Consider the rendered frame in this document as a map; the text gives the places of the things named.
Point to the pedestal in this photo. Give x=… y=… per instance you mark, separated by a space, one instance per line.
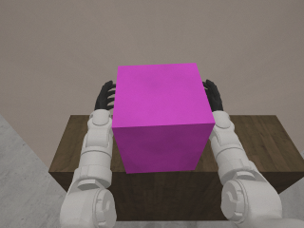
x=187 y=195

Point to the robot right forearm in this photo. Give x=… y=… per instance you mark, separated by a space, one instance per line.
x=229 y=154

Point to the right robot upper arm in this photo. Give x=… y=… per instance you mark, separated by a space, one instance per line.
x=254 y=204

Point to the robot left forearm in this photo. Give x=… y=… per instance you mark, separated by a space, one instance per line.
x=94 y=166

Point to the carton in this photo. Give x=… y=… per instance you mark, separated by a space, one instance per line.
x=162 y=118

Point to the left robot upper arm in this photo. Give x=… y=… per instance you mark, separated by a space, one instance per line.
x=92 y=208

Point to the robot right hand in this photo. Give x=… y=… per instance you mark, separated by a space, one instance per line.
x=213 y=96

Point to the robot left hand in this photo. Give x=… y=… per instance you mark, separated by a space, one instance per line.
x=103 y=100

